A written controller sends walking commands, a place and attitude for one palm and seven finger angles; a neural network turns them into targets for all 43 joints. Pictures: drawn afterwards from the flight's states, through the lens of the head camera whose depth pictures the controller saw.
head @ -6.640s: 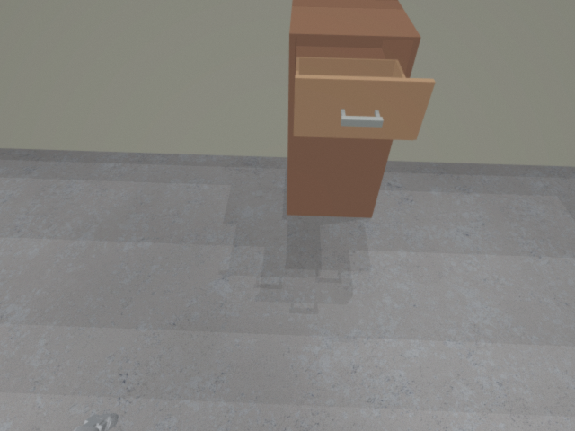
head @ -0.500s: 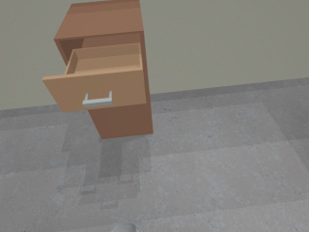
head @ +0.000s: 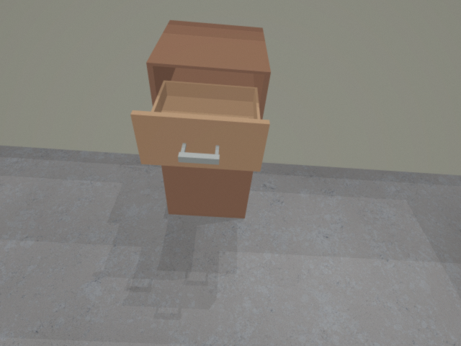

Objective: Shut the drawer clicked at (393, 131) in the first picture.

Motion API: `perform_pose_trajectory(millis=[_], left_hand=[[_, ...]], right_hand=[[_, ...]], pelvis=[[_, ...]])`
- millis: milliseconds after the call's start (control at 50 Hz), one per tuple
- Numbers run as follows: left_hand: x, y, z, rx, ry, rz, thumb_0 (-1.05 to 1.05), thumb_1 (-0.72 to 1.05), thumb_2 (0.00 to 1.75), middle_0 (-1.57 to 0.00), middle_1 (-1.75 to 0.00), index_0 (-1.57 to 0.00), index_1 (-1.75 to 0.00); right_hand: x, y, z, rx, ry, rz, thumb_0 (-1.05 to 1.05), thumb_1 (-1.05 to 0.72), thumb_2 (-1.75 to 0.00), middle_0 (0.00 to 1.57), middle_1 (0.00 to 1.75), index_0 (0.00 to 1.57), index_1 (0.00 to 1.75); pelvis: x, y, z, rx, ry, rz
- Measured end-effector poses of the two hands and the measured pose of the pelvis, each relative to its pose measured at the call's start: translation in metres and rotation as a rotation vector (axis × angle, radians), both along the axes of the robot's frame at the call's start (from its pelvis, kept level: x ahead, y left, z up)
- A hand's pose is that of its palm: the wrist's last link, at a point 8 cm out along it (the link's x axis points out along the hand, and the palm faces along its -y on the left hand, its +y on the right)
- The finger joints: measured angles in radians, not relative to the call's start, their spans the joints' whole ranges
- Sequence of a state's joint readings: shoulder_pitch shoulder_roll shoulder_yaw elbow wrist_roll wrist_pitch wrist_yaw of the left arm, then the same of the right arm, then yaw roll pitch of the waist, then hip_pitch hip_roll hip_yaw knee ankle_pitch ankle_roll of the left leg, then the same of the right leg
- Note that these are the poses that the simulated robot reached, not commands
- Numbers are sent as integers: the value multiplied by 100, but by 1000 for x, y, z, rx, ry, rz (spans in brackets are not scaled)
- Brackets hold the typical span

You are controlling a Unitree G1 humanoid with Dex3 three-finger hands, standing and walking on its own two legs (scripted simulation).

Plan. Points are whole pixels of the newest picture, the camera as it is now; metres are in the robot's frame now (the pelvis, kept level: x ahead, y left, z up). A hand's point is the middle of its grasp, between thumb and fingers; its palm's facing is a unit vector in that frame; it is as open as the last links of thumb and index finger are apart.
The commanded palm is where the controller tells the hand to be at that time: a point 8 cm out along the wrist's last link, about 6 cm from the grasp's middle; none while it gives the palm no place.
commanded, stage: take the last steps up to it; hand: left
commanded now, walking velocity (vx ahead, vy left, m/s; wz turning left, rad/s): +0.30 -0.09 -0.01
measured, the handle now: (199, 153) +0.61 +0.13 -0.04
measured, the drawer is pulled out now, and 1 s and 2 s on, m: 0.29 0.29 0.29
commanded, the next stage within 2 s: come to a stop and stand still in 0.86 s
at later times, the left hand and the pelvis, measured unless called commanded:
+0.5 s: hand out of the picture +0.12 +0.09 -0.16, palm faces +0.10 -0.97 -0.23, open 7.2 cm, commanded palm none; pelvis +0.10 -0.10 +0.00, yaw +2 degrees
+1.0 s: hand (189, 337) +0.19 +0.09 -0.19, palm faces +0.16 -0.98 -0.15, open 7.4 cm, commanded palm none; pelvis +0.28 -0.05 -0.02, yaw +1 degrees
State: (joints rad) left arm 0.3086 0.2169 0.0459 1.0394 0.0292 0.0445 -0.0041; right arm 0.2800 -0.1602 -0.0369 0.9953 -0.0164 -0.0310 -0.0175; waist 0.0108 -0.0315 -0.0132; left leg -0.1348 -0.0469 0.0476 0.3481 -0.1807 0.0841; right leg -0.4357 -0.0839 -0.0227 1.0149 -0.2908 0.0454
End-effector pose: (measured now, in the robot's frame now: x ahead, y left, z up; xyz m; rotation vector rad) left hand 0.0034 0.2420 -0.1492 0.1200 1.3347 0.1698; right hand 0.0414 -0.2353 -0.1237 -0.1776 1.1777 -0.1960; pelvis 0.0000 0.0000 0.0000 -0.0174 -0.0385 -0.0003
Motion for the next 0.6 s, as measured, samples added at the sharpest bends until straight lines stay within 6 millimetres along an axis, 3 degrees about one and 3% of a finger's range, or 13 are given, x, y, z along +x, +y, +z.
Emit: perform_pose_trajectory(millis=[100, 200, 280, 340, 380, 420, 520, 600], left_hand=[[24, -13, 4, -6, -18, -23, 0, 91, 89, -20, -30, -20, -30], [62, -35, 11, -1, -53, -62, 0, 91, 89, -20, -30, -20, -30], [100, -60, 16, 14, -98, -91, 0, 91, 89, -20, -30, -20, -30], [123, -79, 11, 34, -146, -92, 0, 91, 89, -20, -30, -20, -30], [128, -92, 11, 35, -164, -68, 0, 91, 89, -20, -30, -20, -30], [124, -100, 14, 42, -160, -21, 0, 92, 89, -20, -30, -20, -30], [99, -111, 18, 53, -43, 37, -1, 94, 89, -20, -30, -20, -30], [76, -129, 14, 19, 77, 75, -1, 93, 89, -20, -30, -20, -30]], right_hand=[[-52, -6, -10, 23, 145, -62, -1, -92, -89, 20, 30, 21, 30], [-94, -16, -15, 56, 282, -126, 0, -91, -89, 20, 30, 21, 30], [-108, -31, -22, 88, 361, -161, 0, -90, -89, 20, 30, 21, 30], [-103, -47, -34, 112, 400, -162, 0, -90, -90, 20, 30, 20, 30], [-87, -58, -38, 120, 412, -134, 0, -90, -90, 20, 30, 20, 30], [-59, -70, -37, 120, 385, -106, 0, -90, -90, 20, 30, 20, 29], [40, -94, -32, 97, 219, -47, 0, -91, -90, 20, 29, 20, 29], [121, -100, -29, 86, 101, 3, 0, -91, -90, 20, 29, 20, 29]], pelvis=[[8, -8, 1, 10, 9, 4], [21, -26, 1, 17, 20, 4], [38, -48, -2, 26, 26, -2], [53, -70, -13, 36, 27, 1], [62, -79, -14, 21, 20, 14], [74, -87, -10, 24, 18, 21], [104, -99, -2, 28, 17, 30], [130, -100, -2, 21, 19, 36]])
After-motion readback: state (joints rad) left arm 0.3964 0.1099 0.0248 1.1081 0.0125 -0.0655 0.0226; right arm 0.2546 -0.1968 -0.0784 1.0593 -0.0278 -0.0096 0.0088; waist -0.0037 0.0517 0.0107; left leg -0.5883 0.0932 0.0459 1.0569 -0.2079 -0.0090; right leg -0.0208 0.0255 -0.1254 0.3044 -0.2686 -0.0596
